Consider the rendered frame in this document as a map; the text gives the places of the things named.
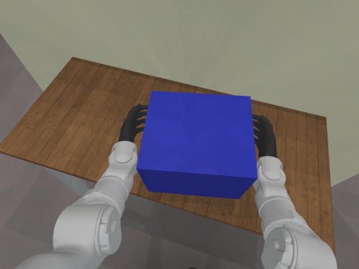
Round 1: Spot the right robot forearm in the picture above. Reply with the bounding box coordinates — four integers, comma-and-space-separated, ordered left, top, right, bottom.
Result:
253, 156, 337, 263

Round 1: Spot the left robot forearm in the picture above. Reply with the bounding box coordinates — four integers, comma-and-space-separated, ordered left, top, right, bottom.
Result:
53, 141, 137, 246

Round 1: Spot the robot right hand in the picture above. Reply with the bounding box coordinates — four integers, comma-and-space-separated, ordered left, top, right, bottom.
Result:
252, 114, 277, 158

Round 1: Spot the table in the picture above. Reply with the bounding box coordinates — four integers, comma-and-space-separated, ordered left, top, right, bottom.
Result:
0, 57, 335, 256

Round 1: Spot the robot right upper arm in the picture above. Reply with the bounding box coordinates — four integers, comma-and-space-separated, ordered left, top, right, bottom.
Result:
261, 227, 337, 269

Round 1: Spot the robot left upper arm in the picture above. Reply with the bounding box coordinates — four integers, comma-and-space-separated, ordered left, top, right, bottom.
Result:
14, 203, 122, 269

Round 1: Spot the robot left hand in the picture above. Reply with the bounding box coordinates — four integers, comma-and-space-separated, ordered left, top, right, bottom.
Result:
118, 104, 148, 143

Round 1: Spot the carton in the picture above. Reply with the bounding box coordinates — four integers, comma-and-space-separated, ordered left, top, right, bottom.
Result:
136, 91, 258, 199

